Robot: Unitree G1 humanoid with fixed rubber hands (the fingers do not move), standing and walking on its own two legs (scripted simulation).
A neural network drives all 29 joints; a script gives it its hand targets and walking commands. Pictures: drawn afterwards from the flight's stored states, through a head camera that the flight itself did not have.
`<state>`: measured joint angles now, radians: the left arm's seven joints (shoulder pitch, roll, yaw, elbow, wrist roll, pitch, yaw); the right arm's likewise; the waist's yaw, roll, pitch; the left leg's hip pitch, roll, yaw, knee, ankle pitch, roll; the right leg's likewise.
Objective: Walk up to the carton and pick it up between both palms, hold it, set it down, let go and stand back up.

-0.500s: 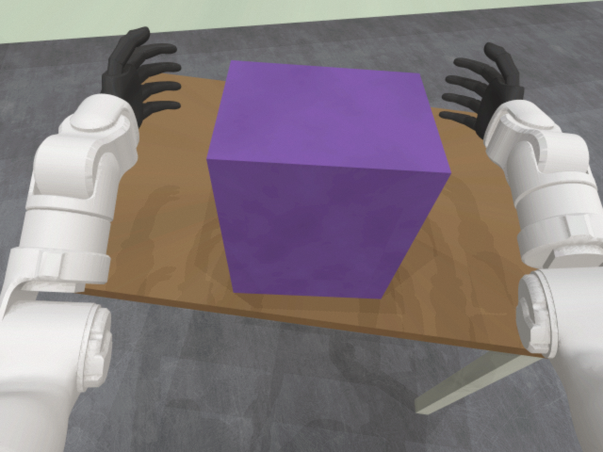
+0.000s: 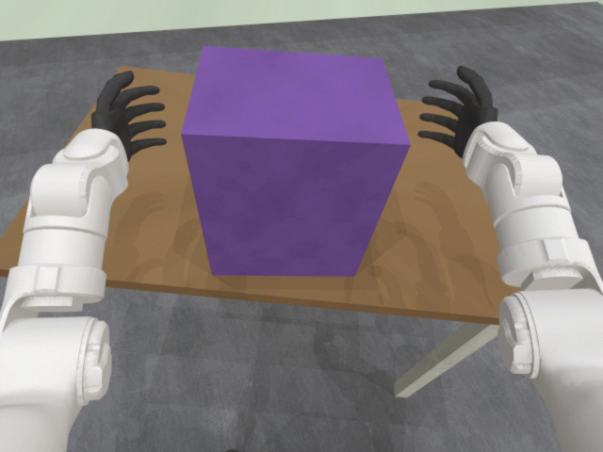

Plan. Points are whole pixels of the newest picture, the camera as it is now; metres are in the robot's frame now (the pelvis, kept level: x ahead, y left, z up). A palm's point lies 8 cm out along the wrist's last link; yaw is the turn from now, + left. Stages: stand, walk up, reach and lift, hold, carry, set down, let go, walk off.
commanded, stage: set down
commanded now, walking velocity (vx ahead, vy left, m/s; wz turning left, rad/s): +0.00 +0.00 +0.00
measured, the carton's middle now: (289, 176) +0.47 +0.03 +0.07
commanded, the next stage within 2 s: none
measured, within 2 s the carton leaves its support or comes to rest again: neither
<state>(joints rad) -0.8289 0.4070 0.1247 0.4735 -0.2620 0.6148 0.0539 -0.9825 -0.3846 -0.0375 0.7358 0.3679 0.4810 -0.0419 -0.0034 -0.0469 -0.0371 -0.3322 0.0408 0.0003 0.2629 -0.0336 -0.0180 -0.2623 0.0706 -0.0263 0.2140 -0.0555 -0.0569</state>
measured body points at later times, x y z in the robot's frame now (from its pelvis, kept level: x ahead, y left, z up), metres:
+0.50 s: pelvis +0.03 +0.01 +0.00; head +0.08 +0.03 +0.45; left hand +0.35 +0.23 +0.10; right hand +0.38 -0.21 +0.11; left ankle +0.06 +0.13 -0.75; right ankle +0.03 -0.08 -0.75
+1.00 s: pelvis +0.04 +0.00 +0.00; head +0.05 +0.00 +0.45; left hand +0.30 +0.23 +0.05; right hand +0.32 -0.21 +0.05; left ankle +0.06 +0.13 -0.75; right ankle +0.03 -0.08 -0.75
